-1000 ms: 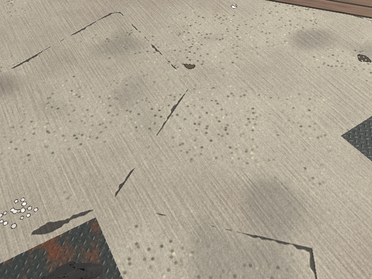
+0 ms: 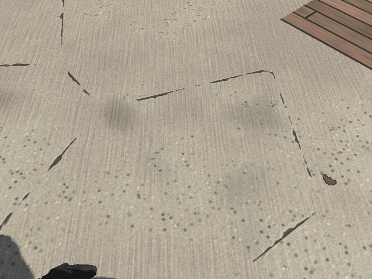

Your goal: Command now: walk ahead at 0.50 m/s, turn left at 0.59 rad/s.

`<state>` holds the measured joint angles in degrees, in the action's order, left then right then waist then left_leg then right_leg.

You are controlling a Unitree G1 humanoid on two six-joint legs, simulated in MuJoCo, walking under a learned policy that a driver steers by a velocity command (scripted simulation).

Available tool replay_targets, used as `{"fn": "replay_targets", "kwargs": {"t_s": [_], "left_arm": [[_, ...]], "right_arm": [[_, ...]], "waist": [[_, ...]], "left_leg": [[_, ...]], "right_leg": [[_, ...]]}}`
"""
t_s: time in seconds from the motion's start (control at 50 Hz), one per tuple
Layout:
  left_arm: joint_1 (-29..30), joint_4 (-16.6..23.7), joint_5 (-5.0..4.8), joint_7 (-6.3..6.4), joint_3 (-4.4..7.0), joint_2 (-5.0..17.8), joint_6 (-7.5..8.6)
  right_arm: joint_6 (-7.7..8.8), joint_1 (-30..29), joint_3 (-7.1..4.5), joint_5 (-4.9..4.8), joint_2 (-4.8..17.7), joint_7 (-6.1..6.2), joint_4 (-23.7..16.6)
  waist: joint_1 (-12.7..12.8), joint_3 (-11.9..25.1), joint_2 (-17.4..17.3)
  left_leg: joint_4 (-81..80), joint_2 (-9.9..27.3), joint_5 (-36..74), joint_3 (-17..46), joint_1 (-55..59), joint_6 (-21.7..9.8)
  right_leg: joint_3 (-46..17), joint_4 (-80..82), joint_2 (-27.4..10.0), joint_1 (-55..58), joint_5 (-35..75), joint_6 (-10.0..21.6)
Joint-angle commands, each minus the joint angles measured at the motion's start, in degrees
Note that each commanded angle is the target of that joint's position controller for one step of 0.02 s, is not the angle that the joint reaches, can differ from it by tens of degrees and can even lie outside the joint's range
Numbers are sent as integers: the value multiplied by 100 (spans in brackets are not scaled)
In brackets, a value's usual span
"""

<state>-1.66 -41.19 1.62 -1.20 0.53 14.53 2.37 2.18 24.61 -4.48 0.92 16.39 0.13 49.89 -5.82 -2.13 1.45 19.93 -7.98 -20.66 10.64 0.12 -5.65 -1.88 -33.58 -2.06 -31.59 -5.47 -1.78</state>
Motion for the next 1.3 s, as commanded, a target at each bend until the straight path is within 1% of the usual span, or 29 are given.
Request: {"fn": "replay_targets", "kwargs": {"t_s": [0.02, 0.04, 0.06, 0.08, 0.1, 0.12, 0.14, 0.2, 0.26, 0.36, 0.44, 0.48, 0.52, 0.54, 0.56, 0.58, 0.62, 0.68, 0.82, 0.96, 1.02, 1.06, 1.08, 1.1, 1.12, 1.14, 1.18, 1.22, 1.3], "left_arm": [[-818, 145, -20, 103, 275, 863, 193], [-1609, -1, 64, 182, 368, 1141, 272], [-2300, 39, 211, 278, 467, 1615, 267], [-1987, 2, 131, 260, 539, 1790, 158], [-1496, 136, 88, 227, 428, 1169, 104], [-1243, 140, 32, 193, 323, 743, 109], [-1136, 87, 48, 172, 271, 583, 128], [-1446, -201, -5, 117, 266, 587, 307], [-1639, -392, -56, 54, 301, 655, 415], [-1873, -649, -92, 26, 313, 687, 367], [-2294, -913, -89, 34, 359, 872, 302], [-2334, -1009, -81, 54, 380, 963, 237], [-2358, -1086, -115, 70, 338, 878, 178], [-2258, -909, -124, 71, 258, 678, 186], [-2717, -657, -216, 21, 117, 53, 193], [-2302, -743, -56, 94, 307, 766, 138], [-1834, -641, -115, 41, 291, 609, 184], [-2045, -831, 26, -25, 272, 402, -5], [-824, -504, -13, -126, 242, 254, -92], [164, -120, 12, -175, 162, 193, -41], [-63, -115, 35, -152, 211, 278, -29], [-1154, -421, 70, -106, 332, 465, 13], [-2114, -696, 146, -53, 474, 769, 44], [-2601, -689, 179, 37, 705, 1536, 19], [-2458, -689, -60, 22, 705, 1538, -45], [-2082, -715, -152, 43, 687, 1426, -80], [-1538, -668, -138, 73, 545, 861, -74], [-1366, -649, -182, 84, 479, 665, -7], [-1651, -699, -171, 79, 542, 922, 105]], "right_arm": [[104, -421, -234, 6, 1073, 19, -429], [157, -447, -179, -55, 885, -38, -471], [194, -190, -27, -200, 301, -48, -679], [151, 184, -24, -142, 408, -46, -824], [39, 56, -63, 0, 720, -2, -578], [23, -301, -53, 53, 679, -75, -569], [7, -394, -25, 55, 523, -125, -591], [-110, -390, 32, 148, 350, -233, -598], [-120, -847, 70, 144, 314, -273, -742], [-57, -1972, 252, 128, 91, -365, -1072], [-18, -2428, 294, 116, 162, -332, -1201], [17, -2300, 270, 141, 239, -275, -1170], [116, -1094, 165, 229, 394, -184, -722], [160, -67, 43, 332, 769, -108, -491], [126, 289, -124, 306, 1448, -32, -432], [69, 131, -118, 43, 1228, -13, -434], [119, -646, 63, 27, 583, -42, -445], [241, -858, 154, 3, 269, -40, -334], [345, -312, 104, -2, 384, -28, 89], [362, 92, 129, 35, 407, 74, 417], [312, 18, 100, 60, 587, 136, 483], [216, -49, 63, 75, 738, 159, 475], [203, -132, 75, 50, 739, 165, 368], [259, 105, 194, -93, 219, 66, 2], [318, -247, 115, -15, 475, 25, -135], [363, -774, 117, 24, 483, -11, -290], [400, -888, 140, 22, 395, -21, -316], [175, -721, 156, 186, 300, -29, -298], [-2, -1221, 176, 186, 200, -84, -579]], "waist": [[823, 468, -518], [1199, 1006, -85], [1293, 1868, 787], [846, 2051, 1813], [712, 1108, 601], [734, 509, 45], [630, 244, 86], [535, 157, 497], [542, 104, 420], [721, -69, 402], [841, -127, 440], [736, -77, 436], [202, 570, 113], [-224, 1263, -368], [-41, 1875, -1828], [-125, 1607, -1013], [294, 499, -559], [669, 235, -638], [525, -256, -444], [294, -458, -435], [476, -202, -579], [936, 469, -622], [1365, 980, -417], [1306, 1755, 831], [1237, 2073, 726], [1125, 1190, 256], [711, 185, -270], [440, 126, -181], [478, 34, 26]], "left_leg": [[986, 1256, 4024, 986, -646, -298], [2245, 843, 3521, 639, -1161, -139], [3948, 296, 1065, -24, -2304, 39], [4821, -33, -1146, -404, -3463, 70], [5230, 520, -658, -323, -3771, 48], [5043, 674, -178, -398, -3650, 82], [4764, 821, 54, -439, -3468, 125], [4461, 871, 273, -498, -3175, 233], [4026, 884, 671, -464, -3587, 333], [2287, 1030, 1573, -1047, -3314, 465], [1503, 1002, 1403, -1400, -2873, 290], [1218, 868, 1040, -1498, -2534, 117], [618, 594, 1115, -1575, -869, -127], [490, 1553, 566, -517, 525, -408], [-108, 3227, 252, 2211, 2015, -1150], [-368, 3120, 320, 2516, 1602, -1179], [-555, 2551, 1266, 1034, 311, -872], [-948, 2049, 2023, 127, -599, -585], [-1469, 1947, 2264, -768, -482, -593], [-1218, 2110, 3331, -1555, 277, -335], [-249, 2175, 5614, -1861, 738, -185], [1513, 2114, 6521, -2095, 642, -77], [2934, 1992, 5428, -2165, -336, 68], [5323, 1194, 2029, -2266, -2604, 386], [6291, 454, -890, -1181, -3734, 434], [6222, 924, -347, -745, -4226, 376], [5203, 1320, 239, -823, -3791, 415], [4658, 1436, 322, -842, -3146, 581], [3748, 1413, 850, -1055, -3342, 854]], "right_leg": [[134, 627, 357, 1911, -340, 263], [-360, 894, -191, 3136, -590, 483], [-2191, 1189, -1799, 4567, -1845, 828], [-4433, 1928, -2443, 4686, -2242, 1345], [-3764, 1906, -2241, 3885, -2851, 1304], [-2847, 1987, -1870, 3159, -2404, 1210], [-2110, 2124, -1566, 2707, -1625, 1080], [-1112, 2252, -1210, 2313, -7, 1085], [-636, 2454, -1203, 2507, 556, 1212], [149, 2599, -924, 2419, 873, 1120], [138, 2372, -1138, 2767, 1328, 1066], [153, 1967, -1235, 3033, 2034, 1020], [538, 370, -900, 2836, 3012, 836], [741, -1116, -652, 1903, 1673, 688], [943, -3144, 350, -173, -2081, 434], [159, -3728, 232, -743, -2410, 510], [14, -3374, -213, -671, -1556, 580], [107, -2850, -348, 72, -1205, 428], [94, -1690, -359, -695, 42, 236], [555, -320, -93, -465, 435, 586], [932, -71, 303, 120, -315, 907], [1075, 256, 733, 1389, -643, 1196], [477, 504, 438, 2839, -618, 1481], [-2231, 616, -1317, 4802, -692, 2348], [-4220, 1548, -1877, 5110, -237, 2716], [-3218, 1613, -1634, 4467, -346, 2491], [-2107, 1912, -1139, 2914, 403, 1988], [-1515, 2071, -711, 2187, 933, 1765], [-1260, 2277, -424, 1899, 1028, 1792]]}}
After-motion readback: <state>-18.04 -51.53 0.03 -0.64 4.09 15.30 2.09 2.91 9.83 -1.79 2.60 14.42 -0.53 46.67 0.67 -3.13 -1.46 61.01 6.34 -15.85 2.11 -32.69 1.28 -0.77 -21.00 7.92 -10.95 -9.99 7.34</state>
